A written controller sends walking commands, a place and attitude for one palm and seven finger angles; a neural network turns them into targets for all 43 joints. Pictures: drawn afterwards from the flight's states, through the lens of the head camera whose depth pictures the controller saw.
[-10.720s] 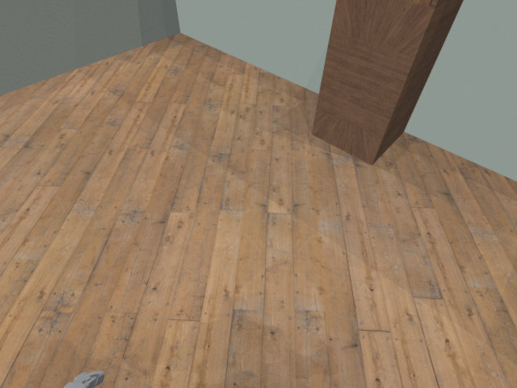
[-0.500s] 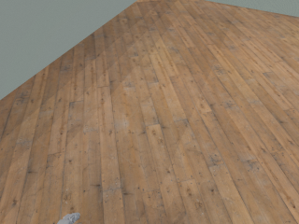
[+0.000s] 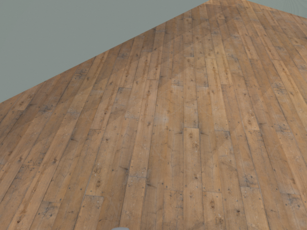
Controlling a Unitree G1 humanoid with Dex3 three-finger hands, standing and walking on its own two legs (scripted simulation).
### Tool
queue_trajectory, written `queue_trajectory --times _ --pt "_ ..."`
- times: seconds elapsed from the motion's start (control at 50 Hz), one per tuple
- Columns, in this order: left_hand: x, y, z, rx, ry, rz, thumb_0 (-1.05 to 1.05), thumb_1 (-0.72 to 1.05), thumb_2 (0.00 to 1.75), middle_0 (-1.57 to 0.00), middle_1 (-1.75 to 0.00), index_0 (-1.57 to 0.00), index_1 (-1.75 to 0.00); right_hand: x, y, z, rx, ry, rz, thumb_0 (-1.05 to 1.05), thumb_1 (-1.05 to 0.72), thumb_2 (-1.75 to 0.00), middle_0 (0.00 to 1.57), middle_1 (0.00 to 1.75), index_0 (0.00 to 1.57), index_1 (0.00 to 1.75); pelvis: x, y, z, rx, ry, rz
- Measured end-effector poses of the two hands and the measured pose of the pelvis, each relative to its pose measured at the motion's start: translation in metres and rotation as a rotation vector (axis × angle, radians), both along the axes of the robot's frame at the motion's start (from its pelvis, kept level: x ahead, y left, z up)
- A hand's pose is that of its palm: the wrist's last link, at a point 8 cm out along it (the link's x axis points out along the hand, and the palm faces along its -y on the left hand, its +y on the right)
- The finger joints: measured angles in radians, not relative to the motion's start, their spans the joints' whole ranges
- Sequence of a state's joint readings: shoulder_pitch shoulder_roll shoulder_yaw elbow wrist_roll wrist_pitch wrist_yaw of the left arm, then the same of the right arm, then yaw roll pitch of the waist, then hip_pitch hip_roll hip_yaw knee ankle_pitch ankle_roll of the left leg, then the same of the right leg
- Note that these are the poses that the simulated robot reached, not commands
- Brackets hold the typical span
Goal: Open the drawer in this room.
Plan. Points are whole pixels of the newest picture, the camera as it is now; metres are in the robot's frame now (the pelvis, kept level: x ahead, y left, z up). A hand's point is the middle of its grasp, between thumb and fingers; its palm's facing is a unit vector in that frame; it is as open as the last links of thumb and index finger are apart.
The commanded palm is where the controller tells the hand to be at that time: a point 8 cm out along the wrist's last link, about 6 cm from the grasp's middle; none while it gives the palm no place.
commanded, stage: turn or walk to find it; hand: left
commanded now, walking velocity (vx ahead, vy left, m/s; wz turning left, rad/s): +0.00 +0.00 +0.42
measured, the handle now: out of the picture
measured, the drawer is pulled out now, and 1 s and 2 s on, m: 0.00 0.00 0.00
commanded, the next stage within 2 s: none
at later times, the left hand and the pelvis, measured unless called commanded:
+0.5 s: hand out of the picture +0.03 +0.25 -0.16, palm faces +0.19 -0.95 -0.25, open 7.4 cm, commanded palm none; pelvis -0.03 +0.03 +0.00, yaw +10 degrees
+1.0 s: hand out of the picture -0.09 +0.20 -0.17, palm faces +0.43 -0.87 -0.24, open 7.3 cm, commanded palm none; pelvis -0.06 +0.01 +0.00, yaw +25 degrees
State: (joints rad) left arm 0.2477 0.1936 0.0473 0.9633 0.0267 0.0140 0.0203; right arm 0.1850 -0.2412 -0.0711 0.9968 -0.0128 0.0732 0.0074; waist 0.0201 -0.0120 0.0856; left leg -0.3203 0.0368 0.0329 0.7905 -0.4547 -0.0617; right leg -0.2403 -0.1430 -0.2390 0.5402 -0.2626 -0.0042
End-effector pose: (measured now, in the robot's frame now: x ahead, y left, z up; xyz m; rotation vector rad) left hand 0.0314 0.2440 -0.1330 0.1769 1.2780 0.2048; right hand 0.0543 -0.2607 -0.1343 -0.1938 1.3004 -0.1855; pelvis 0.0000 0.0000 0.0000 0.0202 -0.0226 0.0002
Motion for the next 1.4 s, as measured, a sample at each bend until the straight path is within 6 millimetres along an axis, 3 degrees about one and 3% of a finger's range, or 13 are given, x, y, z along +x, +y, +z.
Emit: queue_trajectory --times 0.08,0.14,0.24,0.36,0.48,0.62,0.76,0.86,0.96,1.08,1.14,1.28,1.4 --pt "-0.037 0.033 -0.022 -0.015 0.062 0.069 0.01 0.9 0.9 -0.2 -0.3 -0.21 -0.29 0.033 0.026 0.006 -0.035 -0.102 0.078 0.0 -0.91 -0.9 0.2 0.3 0.2 0.3 -0.008 0.022 -0.012 -0.02 0.002 0.037" --pt "-0.054 0.049 -0.024 -0.015 0.105 0.097 0.01 0.91 0.9 -0.2 -0.3 -0.2 -0.29 0.043 0.046 0.017 -0.039 -0.146 0.12 0.0 -0.91 -0.9 0.2 0.3 0.2 0.3 -0.013 0.031 -0.008 -0.026 -0.004 0.044" --pt "-0.055 0.064 -0.012 -0.02 0.072 0.124 0.01 0.91 0.9 -0.2 -0.3 -0.2 -0.29 0.044 0.069 0.027 -0.032 -0.149 0.159 0.0 -0.91 -0.9 0.2 0.3 0.2 0.3 -0.019 0.043 0.004 -0.047 0.001 0.08" --pt "-0.044 0.069 -0.002 -0.003 0.002 0.134 0.01 0.91 0.9 -0.2 -0.3 -0.2 -0.29 0.03 0.081 0.022 0.002 -0.122 0.169 0.0 -0.91 -0.9 0.2 0.3 0.21 0.3 -0.025 0.046 0.007 -0.041 0.012 0.119" --pt "-0.024 0.057 0.006 0.014 -0.06 0.128 0.01 0.91 0.9 -0.2 -0.3 -0.2 -0.29 0.002 0.07 0.009 0.028 -0.054 0.155 0.0 -0.91 -0.9 0.2 0.3 0.21 0.3 -0.031 0.035 0.006 -0.033 0.022 0.162" --pt "-0.012 0.022 0.014 0.044 -0.159 0.134 0.01 0.91 0.9 -0.2 -0.3 -0.2 -0.29 -0.027 0.034 -0.017 0.057 0.041 0.154 0.0 -0.91 -0.9 0.2 0.3 0.21 0.3 -0.04 0.005 -0.005 -0.015 0.03 0.224" --pt "-0.052 -0.005 0.024 0.044 -0.128 0.214 0.01 0.9 0.9 -0.2 -0.3 -0.21 -0.29 -0.021 0.009 -0.014 0.05 0.077 0.208 0.0 -0.91 -0.9 0.2 0.3 0.2 0.3 -0.044 -0.01 0.004 0.005 0.013 0.3" --pt "-0.086 -0.012 0.018 0.026 -0.091 0.29 0.01 0.9 0.9 -0.2 -0.3 -0.21 -0.29 -0.009 0.007 -0.009 0.023 0.091 0.271 0.0 -0.91 -0.9 0.2 0.3 0.2 0.3 -0.047 -0.011 0.005 0.003 0.013 0.36" --pt "-0.128 -0.007 0.007 0.009 -0.036 0.369 0.01 0.91 0.9 -0.2 -0.3 -0.21 -0.29 0.017 0.027 -0.004 -0.004 0.076 0.361 0.0 -0.91 -0.9 0.2 0.3 0.2 0.3 -0.053 -0.001 0.003 -0.001 0.018 0.409" --pt "-0.19 0.016 -0.021 -0.022 0.045 0.479 0.01 0.91 0.9 -0.2 -0.3 -0.21 -0.29 0.06 0.082 -0.001 -0.022 -0.057 0.494 0.0 -0.91 -0.9 0.2 0.3 0.2 0.3 -0.066 0.023 -0.013 -0.021 0.019 0.47" --pt "-0.21 0.025 -0.023 -0.021 0.089 0.511 0.01 0.91 0.9 -0.2 -0.3 -0.2 -0.29 0.071 0.107 0.009 -0.009 -0.116 0.539 0.0 -0.91 -0.9 0.2 0.3 0.2 0.3 -0.071 0.029 -0.01 -0.018 0.01 0.474" --pt "-0.21 0.041 -0.003 0.004 0.025 0.543 0.01 0.91 0.9 -0.2 -0.3 -0.2 -0.29 0.072 0.135 0.018 0.028 -0.145 0.597 0.0 -0.91 -0.9 0.2 0.3 0.21 0.3 -0.078 0.034 0.003 -0.037 0.003 0.524" --pt "-0.188 0.039 0.008 0.042 -0.054 0.546 0.01 0.91 0.9 -0.2 -0.3 -0.2 -0.29 0.063 0.128 0.008 0.063 -0.107 0.609 0.0 -0.91 -0.9 0.2 0.3 0.21 0.3 -0.079 0.022 0.003 -0.024 0.008 0.568"
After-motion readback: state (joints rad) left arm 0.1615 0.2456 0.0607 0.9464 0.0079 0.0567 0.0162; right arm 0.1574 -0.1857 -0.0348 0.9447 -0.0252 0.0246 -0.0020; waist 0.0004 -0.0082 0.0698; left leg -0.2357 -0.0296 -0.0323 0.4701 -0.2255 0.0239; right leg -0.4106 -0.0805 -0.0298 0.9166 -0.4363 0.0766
